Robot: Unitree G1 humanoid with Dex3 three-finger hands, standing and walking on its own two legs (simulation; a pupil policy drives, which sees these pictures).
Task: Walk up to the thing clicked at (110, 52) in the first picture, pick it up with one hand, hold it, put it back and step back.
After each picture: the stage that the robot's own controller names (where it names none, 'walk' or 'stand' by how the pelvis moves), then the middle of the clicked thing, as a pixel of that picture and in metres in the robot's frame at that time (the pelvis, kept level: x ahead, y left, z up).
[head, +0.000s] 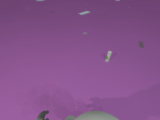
stand; (108, 56) +1.28 -0.40 -0.66
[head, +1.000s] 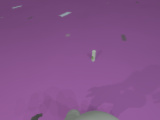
walk; (93, 55) +1.21 +0.00 -0.63
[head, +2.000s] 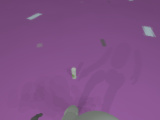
walk; (73, 73) +0.72 +0.25 -0.64
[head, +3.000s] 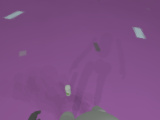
walk; (68, 90) +0.43 +0.20 -0.64
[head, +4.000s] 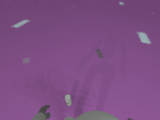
stand; (68, 100) +0.35 +0.22 -0.65
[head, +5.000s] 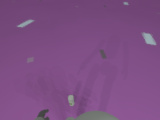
stand; (71, 100) +0.35 +0.19 -0.66
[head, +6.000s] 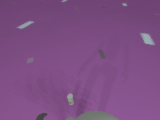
stand; (70, 99) +0.37 +0.20 -0.66
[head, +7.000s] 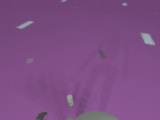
stand; (70, 100) +0.36 +0.20 -0.66
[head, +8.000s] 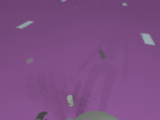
go down; (70, 100) +0.35 +0.20 -0.66
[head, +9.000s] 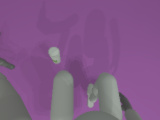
go down; (55, 56) +0.44 +0.23 -0.25
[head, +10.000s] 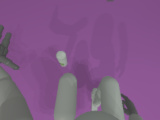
approach; (62, 60) +0.44 +0.22 -0.26
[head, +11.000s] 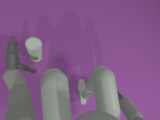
close in; (35, 52) +0.43 +0.26 -0.16
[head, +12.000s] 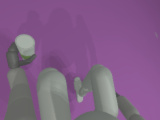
close; (27, 50) +0.43 +0.28 -0.16
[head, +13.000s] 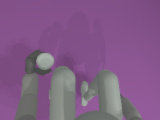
lift; (44, 63) +0.33 +0.25 -0.13
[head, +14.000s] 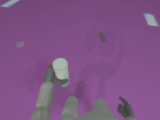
lift; (62, 74) +0.31 +0.17 +0.04
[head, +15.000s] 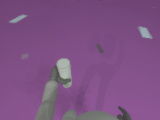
hold; (65, 75) +0.32 +0.16 +0.04
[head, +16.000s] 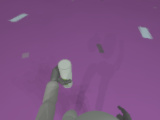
hold; (66, 75) +0.32 +0.16 +0.03
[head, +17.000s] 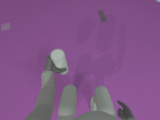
crouch; (61, 64) +0.39 +0.18 -0.03
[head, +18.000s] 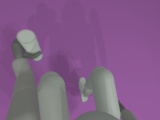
lower; (33, 48) +0.45 +0.25 -0.15
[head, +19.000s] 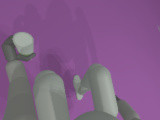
lower; (25, 49) +0.44 +0.26 -0.17
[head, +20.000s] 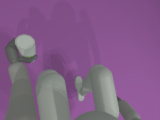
lower; (28, 51) +0.42 +0.27 -0.16
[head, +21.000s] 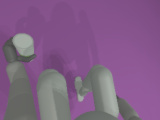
lower; (26, 50) +0.43 +0.28 -0.16
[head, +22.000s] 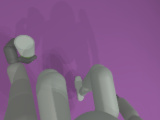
rest; (27, 51) +0.42 +0.27 -0.17
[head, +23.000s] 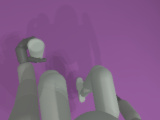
open; (36, 53) +0.43 +0.24 -0.17
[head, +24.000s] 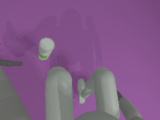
stand; (45, 51) +0.43 +0.23 -0.18
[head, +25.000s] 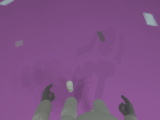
stand; (70, 86) +0.38 +0.17 -0.53
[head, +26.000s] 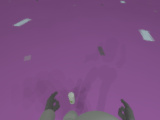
stand; (71, 98) +0.37 +0.17 -0.60
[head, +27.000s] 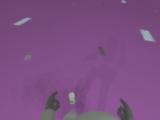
stand; (72, 98) +0.37 +0.16 -0.60
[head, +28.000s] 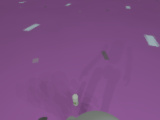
stand; (75, 100) +0.39 +0.16 -0.65
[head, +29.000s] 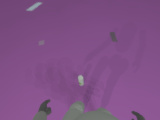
walk; (81, 80) +0.48 +0.14 -0.63
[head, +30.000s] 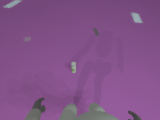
walk; (73, 67) +0.71 +0.18 -0.64
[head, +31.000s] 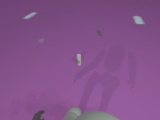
stand; (79, 60) +1.00 +0.23 -0.63
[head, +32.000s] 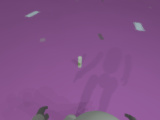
stand; (79, 62) +1.00 +0.16 -0.65
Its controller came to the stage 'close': yes
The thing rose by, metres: 0.69
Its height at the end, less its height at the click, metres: +0.00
